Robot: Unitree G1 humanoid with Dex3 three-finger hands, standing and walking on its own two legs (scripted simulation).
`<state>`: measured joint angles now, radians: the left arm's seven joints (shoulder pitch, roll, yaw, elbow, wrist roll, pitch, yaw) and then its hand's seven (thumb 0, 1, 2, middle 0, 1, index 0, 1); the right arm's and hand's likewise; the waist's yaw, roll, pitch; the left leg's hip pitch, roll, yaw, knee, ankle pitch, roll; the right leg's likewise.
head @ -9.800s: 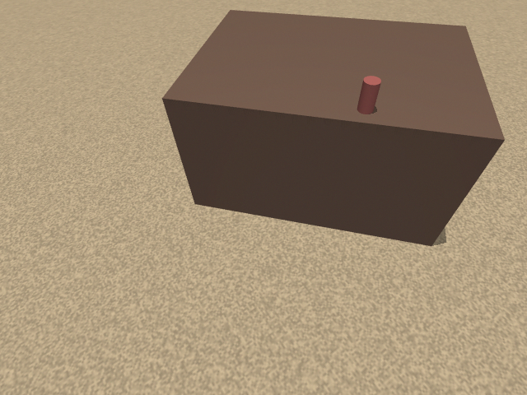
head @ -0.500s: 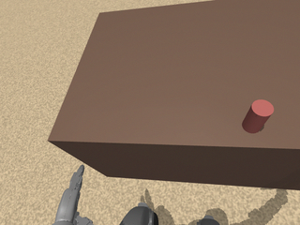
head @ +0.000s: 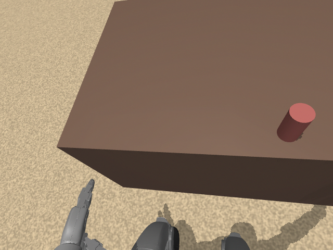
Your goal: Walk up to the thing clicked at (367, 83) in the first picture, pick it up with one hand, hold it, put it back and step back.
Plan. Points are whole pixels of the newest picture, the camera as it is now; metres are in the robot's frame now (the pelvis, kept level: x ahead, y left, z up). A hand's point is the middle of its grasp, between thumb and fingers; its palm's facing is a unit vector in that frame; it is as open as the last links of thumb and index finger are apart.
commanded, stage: go down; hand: right
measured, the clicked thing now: (294, 123) +0.45 -0.23 -0.05
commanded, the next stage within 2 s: approach in 0.88 s
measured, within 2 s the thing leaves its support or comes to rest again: neither
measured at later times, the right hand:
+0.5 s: hand out of the picture +0.40 -0.42 +0.09, palm faces +0.27 +0.96 +0.02, open 17.6 cm
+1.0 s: hand out of the picture +0.40 -0.42 +0.09, palm faces +0.28 +0.96 +0.01, open 17.6 cm
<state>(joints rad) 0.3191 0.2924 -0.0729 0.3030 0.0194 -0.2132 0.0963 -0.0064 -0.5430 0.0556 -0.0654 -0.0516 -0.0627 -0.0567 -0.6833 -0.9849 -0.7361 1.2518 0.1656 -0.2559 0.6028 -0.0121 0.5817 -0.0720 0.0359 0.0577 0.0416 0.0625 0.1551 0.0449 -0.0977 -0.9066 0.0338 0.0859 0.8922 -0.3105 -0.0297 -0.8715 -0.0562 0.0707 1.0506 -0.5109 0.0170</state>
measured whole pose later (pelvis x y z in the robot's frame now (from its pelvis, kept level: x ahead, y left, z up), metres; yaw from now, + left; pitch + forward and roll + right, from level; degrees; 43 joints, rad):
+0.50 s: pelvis +0.01 -0.01 +0.00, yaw +0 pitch +19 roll +5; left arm 0.33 0.28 -0.07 0.31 0.02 -0.21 0.10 -0.01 -0.54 0.05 -0.07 -0.05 -0.07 -0.06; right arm -0.64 -0.95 -0.74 1.19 0.18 -0.25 0.59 -0.01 0.58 -0.09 0.03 0.06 0.04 0.07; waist 0.14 0.04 -0.11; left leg -0.89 0.04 0.08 0.88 -0.32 -0.04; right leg -0.86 -0.05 0.07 1.06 -0.52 0.01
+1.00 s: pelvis +0.01 +0.00 +0.00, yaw +0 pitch +19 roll +4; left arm 0.34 0.29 -0.07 0.28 0.01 -0.21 0.10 -0.01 -0.53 0.04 -0.07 -0.05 -0.07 -0.05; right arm -0.62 -0.94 -0.76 1.18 0.18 -0.24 0.60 -0.01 0.57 -0.09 0.03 0.06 0.04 0.07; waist 0.14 0.04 -0.10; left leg -0.89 0.03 0.08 0.88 -0.32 -0.03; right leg -0.85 -0.05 0.07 1.04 -0.52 0.01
